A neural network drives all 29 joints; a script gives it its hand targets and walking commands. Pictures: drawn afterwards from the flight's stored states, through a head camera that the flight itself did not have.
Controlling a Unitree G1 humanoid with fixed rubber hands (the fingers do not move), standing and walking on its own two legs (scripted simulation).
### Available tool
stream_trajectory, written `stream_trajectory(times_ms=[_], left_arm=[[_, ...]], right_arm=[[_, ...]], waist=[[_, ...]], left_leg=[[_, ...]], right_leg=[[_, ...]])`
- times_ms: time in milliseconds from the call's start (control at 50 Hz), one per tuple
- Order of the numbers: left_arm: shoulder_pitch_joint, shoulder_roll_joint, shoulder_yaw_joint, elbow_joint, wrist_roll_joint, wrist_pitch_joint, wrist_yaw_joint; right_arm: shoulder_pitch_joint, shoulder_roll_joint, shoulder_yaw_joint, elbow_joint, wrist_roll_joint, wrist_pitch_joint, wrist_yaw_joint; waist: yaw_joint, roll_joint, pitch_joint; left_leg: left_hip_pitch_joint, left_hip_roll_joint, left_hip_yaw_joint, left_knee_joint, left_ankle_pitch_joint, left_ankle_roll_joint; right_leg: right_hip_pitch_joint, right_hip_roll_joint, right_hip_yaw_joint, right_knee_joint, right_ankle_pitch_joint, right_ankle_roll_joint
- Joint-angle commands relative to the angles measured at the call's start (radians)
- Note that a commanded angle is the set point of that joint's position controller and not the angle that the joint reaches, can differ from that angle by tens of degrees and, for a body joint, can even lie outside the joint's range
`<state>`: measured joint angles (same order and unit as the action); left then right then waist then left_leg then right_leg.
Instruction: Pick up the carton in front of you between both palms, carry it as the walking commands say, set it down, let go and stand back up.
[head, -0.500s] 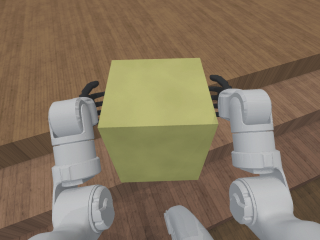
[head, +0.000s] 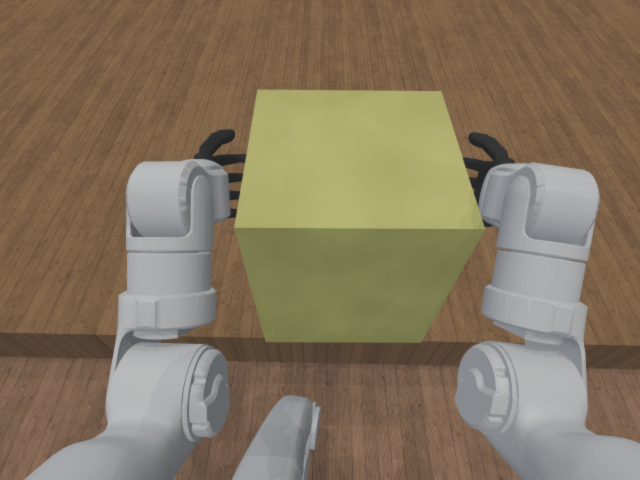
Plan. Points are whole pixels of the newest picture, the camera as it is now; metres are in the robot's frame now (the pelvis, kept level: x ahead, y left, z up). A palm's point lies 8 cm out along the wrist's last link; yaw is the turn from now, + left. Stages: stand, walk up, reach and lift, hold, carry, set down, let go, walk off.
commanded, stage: carry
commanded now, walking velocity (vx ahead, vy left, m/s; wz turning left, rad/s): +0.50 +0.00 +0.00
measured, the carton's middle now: (346, 227) +0.40 +0.05 +0.09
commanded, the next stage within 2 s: none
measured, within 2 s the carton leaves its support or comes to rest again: neither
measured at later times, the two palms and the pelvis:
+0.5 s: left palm out of the picture +0.71 +0.16 +0.33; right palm out of the picture +0.65 -0.13 +0.33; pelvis +0.31 +0.07 +0.17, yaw -2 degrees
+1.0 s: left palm out of the picture +0.99 +0.20 +0.48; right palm out of the picture +1.03 -0.10 +0.49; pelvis +0.63 +0.00 +0.32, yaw +1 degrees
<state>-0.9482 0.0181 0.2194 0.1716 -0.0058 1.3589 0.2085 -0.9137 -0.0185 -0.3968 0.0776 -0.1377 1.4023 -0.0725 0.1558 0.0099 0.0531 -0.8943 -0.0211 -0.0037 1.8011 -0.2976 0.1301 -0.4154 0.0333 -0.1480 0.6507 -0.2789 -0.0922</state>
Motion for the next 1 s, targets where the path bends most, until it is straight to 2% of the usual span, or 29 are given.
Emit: stream_trajectory(times_ms=[0,40,60,120,140,200,220,240,260,280,300,340,380,440,460,500,540,580,620,660,700,720,740,760,780,820,860,920,980], left_arm=[[-0.825,-1.153,-0.513,-0.164,-0.474,-0.003,-0.317],[-0.773,-1.11,-0.49,-0.103,-0.431,0.009,-0.319],[-0.758,-1.102,-0.485,-0.092,-0.422,0.013,-0.325],[-0.779,-1.074,-0.447,-0.059,-0.407,0.023,-0.345],[-0.783,-1.066,-0.426,-0.039,-0.398,0.026,-0.35],[-0.706,-1.049,-0.367,0.047,-0.344,0.035,-0.357],[-0.731,-1.055,-0.345,0.047,-0.325,0.031,-0.359],[-0.701,-1.038,-0.352,0.015,-0.299,0.022,-0.345],[-0.661,-1.024,-0.334,0.038,-0.257,0.014,-0.338],[-0.599,-1.036,-0.308,0.051,-0.227,0.002,-0.335],[-0.621,-1.004,-0.29,0.04,-0.196,-0.009,-0.323],[-0.68,-0.998,-0.312,-0.031,-0.188,-0.023,-0.308],[-0.691,-0.966,-0.337,-0.085,-0.191,-0.036,-0.285],[-0.634,-0.952,-0.378,-0.103,-0.186,-0.044,-0.267],[-0.613,-0.945,-0.402,-0.116,-0.183,-0.04,-0.262],[-0.594,-0.946,-0.435,-0.097,-0.191,-0.021,-0.257],[-0.588,-0.934,-0.452,-0.08,-0.203,-0.003,-0.254],[-0.621,-0.913,-0.463,-0.068,-0.215,0.011,-0.245],[-0.659,-0.922,-0.473,-0.039,-0.244,0.026,-0.239],[-0.692,-0.981,-0.487,-0.007,-0.301,0.036,-0.241],[-0.734,-1.058,-0.501,-0.029,-0.357,0.033,-0.248],[-0.77,-1.099,-0.516,-0.049,-0.385,0.025,-0.257],[-0.792,-1.127,-0.53,-0.075,-0.412,0.012,-0.27],[-0.813,-1.166,-0.55,-0.089,-0.445,-0.006,-0.283],[-0.84,-1.203,-0.554,-0.102,-0.479,-0.012,-0.296],[-0.943,-1.248,-0.582,-0.189,-0.528,-0.04,-0.32],[-0.977,-1.28,-0.598,-0.23,-0.562,-0.047,-0.33],[-0.886,-1.257,-0.573,-0.214,-0.528,-0.038,-0.325],[-0.817,-1.197,-0.553,-0.176,-0.484,-0.02,-0.318]], right_arm=[[-0.691,0.922,0.569,0.013,0.342,-0.029,0.131],[-0.678,0.932,0.589,0.054,0.364,-0.016,0.134],[-0.687,0.94,0.606,0.076,0.369,-0.013,0.136],[-0.735,0.959,0.605,0.097,0.385,-0.011,0.13],[-0.744,0.969,0.617,0.117,0.404,-0.008,0.129],[-0.745,1.079,0.633,0.154,0.471,-0.016,0.132],[-0.795,1.11,0.639,0.125,0.49,-0.028,0.136],[-0.779,1.148,0.657,0.103,0.518,-0.034,0.144],[-0.83,1.215,0.697,0.072,0.567,-0.052,0.159],[-0.816,1.203,0.712,0.036,0.595,-0.08,0.169],[-0.882,1.233,0.713,-0.006,0.629,-0.091,0.181],[-0.987,1.273,0.753,-0.107,0.679,-0.115,0.2],[-1.001,1.289,0.777,-0.148,0.714,-0.122,0.212],[-0.925,1.256,0.764,-0.139,0.69,-0.112,0.211],[-0.889,1.226,0.747,-0.128,0.669,-0.104,0.209],[-0.815,1.16,0.715,-0.087,0.625,-0.083,0.204],[-0.777,1.108,0.696,-0.051,0.597,-0.063,0.207],[-0.766,1.061,0.67,-0.026,0.577,-0.044,0.215],[-0.758,1.012,0.623,0.016,0.557,-0.025,0.216],[-0.737,0.976,0.574,0.061,0.524,-0.006,0.214],[-0.731,0.972,0.542,0.078,0.479,-0.002,0.211],[-0.734,0.97,0.524,0.085,0.459,-0.007,0.209],[-0.697,0.974,0.511,0.082,0.422,-0.018,0.204],[-0.658,0.969,0.501,0.09,0.398,-0.025,0.201],[-0.667,0.954,0.482,0.1,0.36,-0.036,0.191],[-0.709,0.965,0.489,0.024,0.345,-0.047,0.178],[-0.758,0.955,0.509,-0.029,0.34,-0.052,0.161],[-0.729,0.939,0.556,-0.052,0.342,-0.054,0.15],[-0.676,0.947,0.596,-0.022,0.356,-0.044,0.145]], waist=[[-0.017,-0.068,-0.567],[0.01,-0.049,-0.5],[-0.016,-0.031,-0.462],[-0.092,-0.09,-0.35],[-0.134,-0.202,-0.354],[-0.292,-0.369,-0.595],[-0.355,-0.281,-0.679],[-0.377,-0.216,-0.751],[-0.338,-0.088,-0.684],[-0.283,0.275,-0.81],[-0.286,0.152,-0.854],[-0.261,0.045,-0.648],[-0.231,-0.014,-0.572],[-0.23,-0.062,-0.514],[-0.271,-0.012,-0.527],[-0.304,0.068,-0.509],[-0.294,0.03,-0.421],[-0.235,0.056,-0.308],[-0.22,0.094,-0.27],[-0.147,0.247,-0.423],[-0.021,0.374,-0.583],[0.058,0.335,-0.66],[0.025,0.159,-0.755],[-0.028,-0.225,-0.859],[-0.05,-0.162,-0.899],[-0.072,-0.062,-0.693],[-0.093,-0.035,-0.609],[-0.062,0.022,-0.592],[-0.077,-0.048,-0.592]], left_leg=[[-0.411,0.054,-0.017,0.296,-0.181,0.035],[-0.721,0.089,-0.063,0.44,-0.34,0.038],[-0.714,0.105,-0.027,0.347,-0.334,0.041],[-0.27,0.127,0.147,-0.138,-0.186,0.003],[0.042,0.114,0.202,-0.323,-0.113,0.009],[0.419,-0.044,0.327,-0.545,0.04,0.044],[0.543,-0.107,0.324,-0.783,0.109,0.034],[0.703,-0.109,0.205,-1.029,0.152,0.016],[0.872,0.058,-0.132,-1.213,0.526,0.036],[1.073,0.318,-0.722,-1.289,1.019,0.262],[1.122,0.313,-0.737,-1.255,0.836,0.304],[1.042,0.262,-0.6,-1.25,0.342,0.188],[0.99,0.266,-0.473,-1.298,0.127,0.127],[1.055,0.294,-0.353,-1.367,0.254,0.114],[1.108,0.307,-0.34,-1.393,0.393,0.162],[1.287,0.359,-0.368,-1.425,0.398,0.187],[1.349,0.364,-0.311,-1.481,0.289,0.14],[1.117,0.258,-0.152,-1.6,0.148,0.067],[0.763,0.19,0.035,-1.818,0.35,0.091],[0.731,0.185,0.158,-1.654,1.287,0.064],[0.905,0.198,0.17,-1.3,1.736,-0.001],[0.921,0.179,0.175,-1.002,1.654,-0.038],[0.654,0.079,0.105,-0.652,1.031,-0.07],[0.448,-0.13,-0.045,-0.133,0.172,-0.116],[0.354,-0.105,-0.214,0.096,0.102,-0.073],[0.147,-0.022,-0.175,0.098,0.021,-0.033],[0.073,0.03,-0.166,0.023,-0.003,-0.015],[0.014,0.059,-0.132,-0.215,-0.235,-0.015],[-0.001,0.109,-0.042,-0.482,-0.041,-0.028]], right_leg=[[0.686,-0.38,0.549,-0.255,0.31,-0.244],[0.843,-0.414,0.555,-0.281,0.224,-0.214],[0.788,-0.346,0.486,-0.305,0.159,-0.165],[0.368,-0.223,0.246,-0.576,0.115,-0.123],[0.151,-0.163,0.05,-0.597,0.354,-0.114],[0.32,-0.22,-0.064,-0.256,1.658,-0.088],[0.421,-0.179,-0.073,0.037,1.791,-0.057],[0.4,-0.145,-0.036,0.336,1.666,-0.013],[0.121,-0.083,0.08,0.54,0.478,0.046],[-0.199,0.114,0.254,1.087,0.07,0.101],[-0.311,0.101,0.366,1.327,0.042,0.061],[-0.539,0.034,0.327,1.328,-0.001,-0.009],[-0.576,-0.021,0.311,1.269,0.028,-0.029],[-0.66,-0.062,0.192,1.092,-0.06,-0.03],[-0.738,-0.035,0.112,1.248,-0.082,-0.041],[-1.031,-0.058,0.131,1.479,-0.245,-0.057],[-1.214,-0.092,0.146,1.501,-0.335,-0.056],[-1.067,-0.126,0.058,1.223,-0.276,-0.038],[-0.594,-0.096,-0.103,0.823,-0.168,-0.033],[-0.206,-0.001,-0.171,0.639,0.011,-0.078],[0.021,0.075,-0.16,0.39,0.063,-0.067],[0.189,0.098,-0.085,0.163,0.069,-0.045],[0.416,-0.063,0.36,-0.022,-0.081,-0.15],[0.497,-0.305,0.93,-0.206,0.188,-0.336],[0.517,-0.291,0.908,-0.156,0.222,-0.339],[0.388,-0.269,0.757,-0.093,0.138,-0.232],[0.347,-0.254,0.657,-0.105,0.044,-0.192],[0.415,-0.299,0.577,-0.124,0.162,-0.198],[0.452,-0.294,0.438,-0.173,0.276,-0.197]])
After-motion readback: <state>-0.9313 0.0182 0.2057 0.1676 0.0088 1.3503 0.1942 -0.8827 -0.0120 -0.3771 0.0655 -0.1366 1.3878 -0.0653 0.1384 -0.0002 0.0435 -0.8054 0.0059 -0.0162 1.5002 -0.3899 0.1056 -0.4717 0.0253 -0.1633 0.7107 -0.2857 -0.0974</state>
